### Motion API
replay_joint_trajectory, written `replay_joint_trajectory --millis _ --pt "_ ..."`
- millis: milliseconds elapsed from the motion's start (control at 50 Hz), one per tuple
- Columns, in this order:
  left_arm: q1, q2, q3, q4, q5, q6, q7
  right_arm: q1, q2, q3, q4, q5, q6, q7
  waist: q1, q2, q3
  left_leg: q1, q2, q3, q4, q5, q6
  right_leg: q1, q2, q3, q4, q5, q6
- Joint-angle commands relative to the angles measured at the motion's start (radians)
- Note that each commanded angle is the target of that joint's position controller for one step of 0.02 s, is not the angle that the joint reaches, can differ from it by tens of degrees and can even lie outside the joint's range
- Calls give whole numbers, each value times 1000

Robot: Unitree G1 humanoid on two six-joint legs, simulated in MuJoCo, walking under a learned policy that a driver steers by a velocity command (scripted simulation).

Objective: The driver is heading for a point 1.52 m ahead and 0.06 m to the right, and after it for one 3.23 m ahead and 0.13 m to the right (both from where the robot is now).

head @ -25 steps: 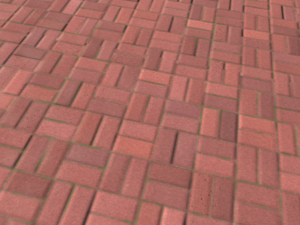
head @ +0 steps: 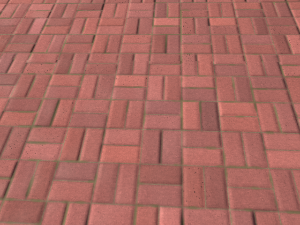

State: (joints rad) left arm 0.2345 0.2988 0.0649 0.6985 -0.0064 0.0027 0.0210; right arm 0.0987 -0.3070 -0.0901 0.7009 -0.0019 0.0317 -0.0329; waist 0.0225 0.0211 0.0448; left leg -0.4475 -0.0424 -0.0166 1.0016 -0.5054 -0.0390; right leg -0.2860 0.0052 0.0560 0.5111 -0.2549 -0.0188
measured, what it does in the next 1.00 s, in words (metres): walks ahead: left foot, then right foot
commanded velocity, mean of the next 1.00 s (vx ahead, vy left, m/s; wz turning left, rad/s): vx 0.21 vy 0.00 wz -0.06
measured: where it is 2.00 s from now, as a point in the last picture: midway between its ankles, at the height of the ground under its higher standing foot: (161, 153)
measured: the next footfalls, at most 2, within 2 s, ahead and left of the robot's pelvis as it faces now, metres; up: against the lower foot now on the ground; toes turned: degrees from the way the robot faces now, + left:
left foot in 0.18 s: +0.05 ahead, +0.13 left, +0.00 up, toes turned -10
right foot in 0.58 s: -0.01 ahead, -0.11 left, +0.00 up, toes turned -14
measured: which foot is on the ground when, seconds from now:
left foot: up 0.00-0.16, down 0.18-0.58, up 0.60-1.00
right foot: down 0.00-0.18, up 0.20-0.56, down 0.58-1.00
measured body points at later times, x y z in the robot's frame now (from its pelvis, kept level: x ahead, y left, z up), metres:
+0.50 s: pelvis +0.00 +0.03 +0.01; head +0.02 +0.03 +0.46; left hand +0.22 +0.25 -0.09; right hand +0.03 -0.27 -0.10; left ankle +0.02 +0.14 -0.74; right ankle -0.05 -0.11 -0.70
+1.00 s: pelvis +0.15 -0.01 -0.02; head +0.20 -0.01 +0.43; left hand +0.16 +0.28 -0.14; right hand +0.37 -0.24 -0.11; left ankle +0.33 +0.10 -0.72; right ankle -0.04 -0.11 -0.74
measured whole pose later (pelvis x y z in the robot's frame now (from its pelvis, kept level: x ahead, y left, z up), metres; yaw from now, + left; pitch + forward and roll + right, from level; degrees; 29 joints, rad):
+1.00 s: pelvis +0.15 -0.01 -0.02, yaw -1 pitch +2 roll -1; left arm 0.40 0.28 0.07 0.81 -0.01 -0.07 0.02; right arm 0.08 -0.27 -0.05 0.65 0.03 -0.03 0.07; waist 0.08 0.02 0.05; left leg -0.64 0.04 0.05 0.66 -0.08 0.06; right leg 0.17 -0.03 -0.23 0.23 -0.42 0.03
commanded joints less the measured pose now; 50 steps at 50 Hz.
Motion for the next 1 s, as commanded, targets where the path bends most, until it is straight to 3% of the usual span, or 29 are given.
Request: replay_joint_trajectory --millis 20,60,100,160,180,200,220,240,260,280,300,360,400,440,460,500,540,560,580,600,620,640,660,700,740,840,900,940,1000 --pt "-60 172 51 -86 -8 7 14 -29 -27 -5 -79 3 -21 6 -16 -149 -133 -70 14 -25 -86 51 -31 174 -204 251 -122 484 -195" --pt "-62 183 59 -97 -9 21 15 -25 -24 -1 -79 10 -27 16 -4 -168 -148 9 2 -23 -209 84 -32 142 -189 259 -112 417 -189" --pt "-68 193 64 -106 -11 29 11 -7 -46 -7 -78 15 -30 25 2 -196 -150 71 -13 -18 -304 117 -28 110 -190 304 -113 356 -189" --pt "-118 178 58 -125 -26 37 8 81 -65 -22 -58 13 -42 34 -48 -200 -140 222 -23 4 -578 293 2 35 -145 346 -73 210 -135" --pt "-98 149 50 -125 -22 35 11 113 -101 -35 -53 4 -44 29 -47 -150 -147 324 54 -50 -626 346 33 -48 -101 323 -17 69 -85" --pt "-51 77 31 -125 0 33 7 142 -178 -50 -67 -15 -40 18 -21 93 -163 421 298 -290 -681 440 122 -194 20 181 241 -224 -13" --pt "-55 122 48 -158 -6 21 11 113 -222 -56 -69 -49 -44 27 -3 279 -108 307 464 -534 -734 477 286 -337 82 89 444 -418 29" --pt "-48 194 71 -136 -5 18 13 65 -163 -38 -99 -47 -56 25 -2 171 -80 271 446 -490 -747 433 321 -334 27 125 610 -363 46" --pt "-38 213 83 -113 -12 24 12 10 -115 -25 -102 -35 -61 21 19 114 -54 243 382 -370 -734 395 276 -337 17 116 668 -286 56" --pt "-13 192 83 -87 -11 36 16 -23 -97 -19 -113 -21 -61 15 28 90 -47 249 321 -278 -729 359 238 -341 8 99 698 -225 73" --pt "-15 173 79 -87 -10 43 16 -30 -88 -15 -112 -9 -61 8 17 97 -35 259 304 -229 -725 396 233 -361 2 88 730 -172 91" --pt "-76 109 55 -118 -15 40 9 50 -85 -8 -90 -15 -50 -7 -30 107 -61 316 275 -143 -716 502 259 -344 7 45 642 -132 119" --pt "-110 83 37 -135 -10 35 2 114 -105 -16 -72 -6 -46 -9 -68 118 -100 389 293 -159 -748 294 267 -337 -16 21 507 -131 118" --pt "-127 55 17 -143 -4 24 -9 132 -130 -21 -59 7 -48 -1 -82 147 -100 362 300 -180 -792 123 266 -257 -30 -20 366 -169 98" --pt "-123 47 11 -139 -4 16 -14 129 -135 -19 -53 11 -49 7 -76 156 -83 321 294 -179 -806 98 263 -192 -28 -48 292 -199 83" --pt "-118 69 16 -129 -7 -3 -23 144 -153 -22 -42 24 -49 20 -74 154 -40 260 289 -185 -804 97 267 -93 -5 -87 152 -215 53" --pt "-39 72 22 -88 -11 -26 -30 138 -159 -19 -32 45 -46 30 -23 117 -21 194 270 -187 -764 102 256 66 16 -111 -86 -34 8" --pt "22 77 27 -59 -12 -32 -29 141 -140 -11 -26 46 -47 33 8 97 -30 130 248 -179 -720 123 230 198 18 -113 -176 39 -12" --pt "118 95 34 -37 -10 -37 -21 123 -78 10 -31 35 -57 39 53 68 -86 7 197 -143 -616 115 172 396 -56 -33 -173 44 -33" --pt "251 162 46 -24 6 -36 -8 72 32 44 -66 6 -72 52 98 -156 -165 -184 75 -28 -272 -37 85 578 -288 230 -189 85 -85" --pt "251 258 75 -21 23 -47 -14 60 -26 23 -110 33 -86 44 94 -263 -92 -367 32 -29 -84 -125 64 450 -457 469 -276 -155 -237" --pt "196 177 56 -36 16 -69 -17 46 -105 1 -100 47 -90 41 87 -174 -24 -401 85 -101 42 -46 68 392 -421 454 -325 -332 -251" --pt "133 118 37 -35 5 -84 -15 71 -118 -9 -84 52 -86 45 48 -200 37 -453 90 -119 76 59 74 381 -363 372 -348 -358 -204" --pt "71 80 25 -37 4 -96 -15 97 -106 -14 -53 37 -80 45 19 -179 71 -455 107 -131 91 213 59 351 -302 210 -377 -149 -145" --pt "75 62 23 -31 20 -107 -12 107 -62 -4 -38 33 -81 52 10 -138 53 -414 104 -114 108 330 42 316 -262 68 -377 82 -126" --pt "84 93 33 -2 17 -107 -4 13 -15 18 -75 25 -77 69 32 -108 71 -318 116 -36 -131 514 9 240 -233 -122 -399 238 -123" --pt "127 128 43 31 5 -99 0 -82 7 34 -115 26 -82 91 64 -87 108 -282 117 26 -266 527 40 261 -263 -173 -404 281 -123" --pt "145 143 47 51 -7 -90 -1 -115 -1 35 -137 29 -84 105 61 -84 111 -270 106 55 -329 481 74 325 -282 -200 -368 380 -115" --pt "137 192 57 58 -13 -70 5 -58 -56 10 -149 29 -77 111 -9 -138 6 -97 15 135 -353 346 144 399 -291 -245 -166 936 -89"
